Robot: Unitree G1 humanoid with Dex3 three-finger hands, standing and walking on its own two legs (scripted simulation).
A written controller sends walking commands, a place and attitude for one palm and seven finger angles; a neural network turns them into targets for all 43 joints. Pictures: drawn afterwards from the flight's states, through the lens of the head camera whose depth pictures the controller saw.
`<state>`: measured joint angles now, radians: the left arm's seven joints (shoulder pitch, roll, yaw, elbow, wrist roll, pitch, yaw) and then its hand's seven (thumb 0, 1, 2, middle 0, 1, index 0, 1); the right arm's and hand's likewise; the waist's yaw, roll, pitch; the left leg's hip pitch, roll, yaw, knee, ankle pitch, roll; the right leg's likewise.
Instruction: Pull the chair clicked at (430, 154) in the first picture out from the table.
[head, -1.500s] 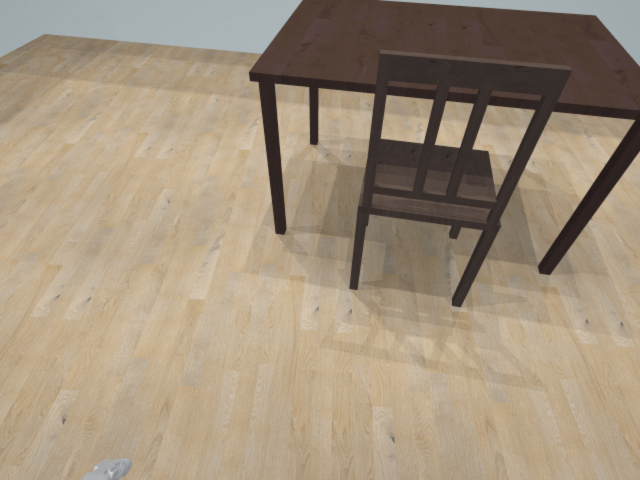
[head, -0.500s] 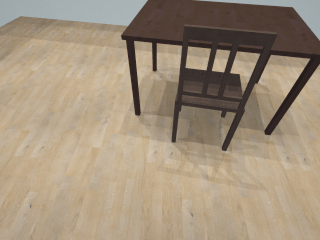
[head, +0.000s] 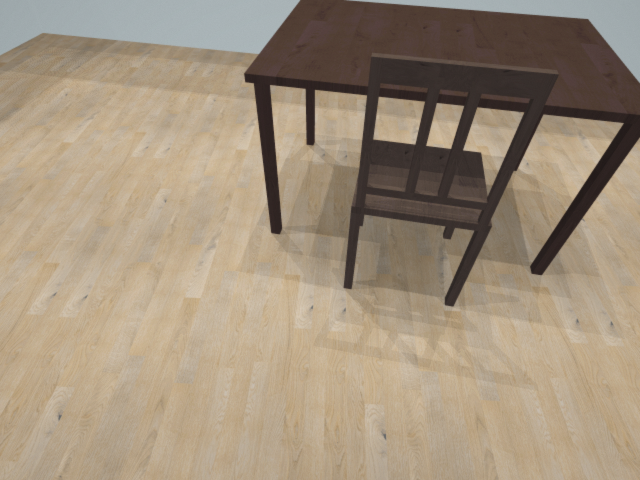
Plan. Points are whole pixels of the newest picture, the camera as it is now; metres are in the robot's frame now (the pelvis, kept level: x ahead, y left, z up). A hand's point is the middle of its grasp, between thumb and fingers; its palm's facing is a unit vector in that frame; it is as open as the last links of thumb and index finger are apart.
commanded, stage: walk to a spot facing it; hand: left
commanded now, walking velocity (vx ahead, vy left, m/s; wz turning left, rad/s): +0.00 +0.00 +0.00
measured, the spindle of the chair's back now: (420, 144) +0.94 -0.21 -0.10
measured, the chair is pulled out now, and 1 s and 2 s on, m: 0.00 0.00 0.00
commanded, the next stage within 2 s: none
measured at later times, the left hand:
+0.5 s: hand out of the picture +0.05 +0.17 -0.18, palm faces -0.17 -0.94 -0.29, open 7.3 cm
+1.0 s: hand out of the picture +0.11 +0.17 -0.17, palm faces -0.37 -0.89 -0.26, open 7.3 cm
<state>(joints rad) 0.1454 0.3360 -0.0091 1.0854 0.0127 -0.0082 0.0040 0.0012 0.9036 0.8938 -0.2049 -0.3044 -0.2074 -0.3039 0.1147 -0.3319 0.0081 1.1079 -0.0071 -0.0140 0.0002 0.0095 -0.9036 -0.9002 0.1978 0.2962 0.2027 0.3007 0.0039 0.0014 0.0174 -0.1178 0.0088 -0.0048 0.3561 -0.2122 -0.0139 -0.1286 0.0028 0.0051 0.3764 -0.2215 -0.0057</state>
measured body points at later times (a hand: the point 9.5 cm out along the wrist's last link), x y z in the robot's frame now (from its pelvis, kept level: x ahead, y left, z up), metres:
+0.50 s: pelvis -0.02 -0.03 -0.03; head +0.01 -0.07 +0.42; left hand +0.06 +0.22 -0.16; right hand +0.00 -0.29 -0.19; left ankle -0.02 +0.13 -0.72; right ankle -0.03 -0.10 -0.75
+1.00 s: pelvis -0.01 -0.01 -0.01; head +0.01 -0.02 +0.44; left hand +0.13 +0.21 -0.15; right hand -0.01 -0.29 -0.14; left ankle +0.04 +0.13 -0.70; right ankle -0.03 -0.10 -0.75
